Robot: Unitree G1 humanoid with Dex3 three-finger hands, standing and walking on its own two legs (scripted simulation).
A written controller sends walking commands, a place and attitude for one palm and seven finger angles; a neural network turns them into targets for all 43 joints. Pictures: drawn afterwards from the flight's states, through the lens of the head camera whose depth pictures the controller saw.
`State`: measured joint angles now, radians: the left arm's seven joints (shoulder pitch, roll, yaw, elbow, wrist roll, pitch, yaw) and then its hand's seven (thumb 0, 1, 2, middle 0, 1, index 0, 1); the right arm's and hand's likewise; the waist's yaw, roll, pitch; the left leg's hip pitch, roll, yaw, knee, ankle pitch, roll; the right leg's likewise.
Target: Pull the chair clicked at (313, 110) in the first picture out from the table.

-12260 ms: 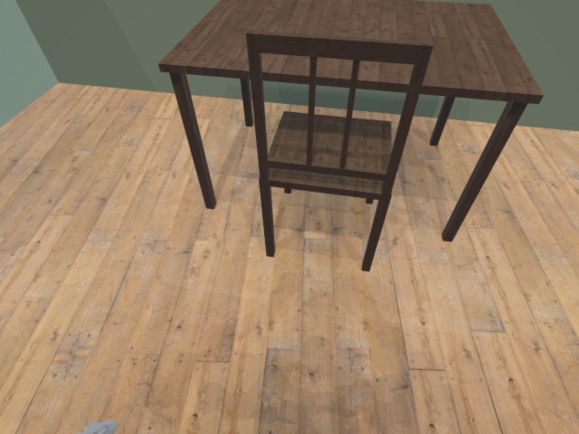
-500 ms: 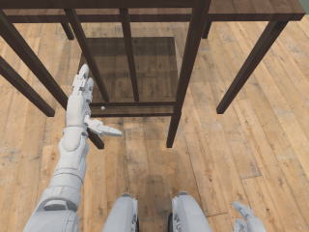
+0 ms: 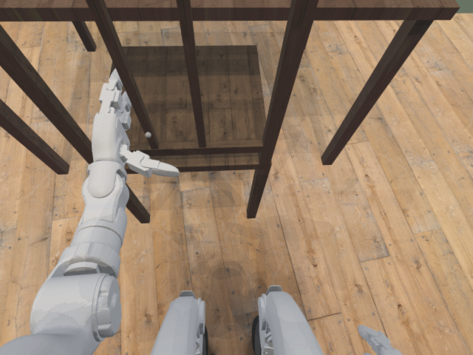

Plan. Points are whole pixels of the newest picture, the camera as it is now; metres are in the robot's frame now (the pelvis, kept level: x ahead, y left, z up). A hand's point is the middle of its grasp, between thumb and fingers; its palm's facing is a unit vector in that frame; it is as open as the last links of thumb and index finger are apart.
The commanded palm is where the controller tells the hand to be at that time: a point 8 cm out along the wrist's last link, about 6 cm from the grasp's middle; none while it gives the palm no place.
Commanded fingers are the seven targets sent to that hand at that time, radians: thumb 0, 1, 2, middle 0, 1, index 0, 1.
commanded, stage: push the fingers through the gap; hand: left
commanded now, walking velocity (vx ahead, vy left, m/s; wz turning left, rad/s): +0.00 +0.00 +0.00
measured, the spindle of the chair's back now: (133, 92) +0.54 +0.16 +0.06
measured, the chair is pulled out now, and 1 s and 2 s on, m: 0.00 0.00 0.02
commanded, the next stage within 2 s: hook a spindle and tug to test in 0.64 s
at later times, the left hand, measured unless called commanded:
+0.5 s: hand (151, 121) +0.50 +0.13 +0.04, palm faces +0.03 -1.00 -0.05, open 17.0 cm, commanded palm +0.47 +0.19 +0.03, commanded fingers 0.00 -0.50 0.30 -0.06 -0.08 -0.06 -0.08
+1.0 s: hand (153, 121) +0.50 +0.13 +0.04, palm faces +0.03 -1.00 -0.05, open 16.2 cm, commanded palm +0.47 +0.18 +0.03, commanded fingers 0.00 -0.50 0.30 -0.31 -0.85 -0.31 -0.85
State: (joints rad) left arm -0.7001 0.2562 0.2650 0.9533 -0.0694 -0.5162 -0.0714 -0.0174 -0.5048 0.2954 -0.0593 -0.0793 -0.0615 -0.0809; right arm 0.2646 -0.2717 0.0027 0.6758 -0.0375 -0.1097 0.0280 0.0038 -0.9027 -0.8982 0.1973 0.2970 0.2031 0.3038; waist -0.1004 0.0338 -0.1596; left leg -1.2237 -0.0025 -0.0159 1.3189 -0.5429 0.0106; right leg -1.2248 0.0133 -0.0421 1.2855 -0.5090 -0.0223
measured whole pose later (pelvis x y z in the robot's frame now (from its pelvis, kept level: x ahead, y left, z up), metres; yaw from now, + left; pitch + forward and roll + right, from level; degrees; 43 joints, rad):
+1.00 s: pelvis +0.00 +0.00 +0.00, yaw +0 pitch +27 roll -2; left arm -0.81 0.30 0.30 1.07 -0.03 -0.54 -0.05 -0.02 -0.50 0.30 -0.15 -0.37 -0.16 -0.37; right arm 0.28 -0.27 0.01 0.66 -0.05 -0.06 0.05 0.00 -0.90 -0.90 0.20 0.30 0.20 0.30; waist -0.13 0.03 -0.16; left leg -1.25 0.00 -0.02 1.33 -0.55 0.01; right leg -1.25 0.02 -0.04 1.29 -0.51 -0.02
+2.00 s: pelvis +0.02 +0.00 +0.01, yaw -1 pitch +26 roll -1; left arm -0.67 0.24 0.27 0.92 -0.06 -0.51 -0.04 0.00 0.78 0.83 -0.44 -1.39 -0.41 -1.44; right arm 0.27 -0.25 0.00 0.65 -0.04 -0.04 0.06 0.00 -0.90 -0.90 0.20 0.30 0.20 0.30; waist -0.11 0.03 -0.17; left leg -1.19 0.01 -0.01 1.29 -0.56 0.01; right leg -1.20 0.03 -0.03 1.26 -0.52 -0.02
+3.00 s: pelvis +0.01 +0.01 +0.12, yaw -4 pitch +13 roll -1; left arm -0.56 0.22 0.09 1.03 -0.04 -0.25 0.08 0.01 0.79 0.80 -0.30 -1.12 -0.50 -1.45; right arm 0.23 -0.24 -0.03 0.71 0.04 0.12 -0.11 0.00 -0.90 -0.90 0.20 0.30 0.20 0.30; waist -0.11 0.03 0.02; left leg -0.58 0.03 0.04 0.60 -0.26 0.02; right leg -0.58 0.05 0.03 0.52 -0.17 0.00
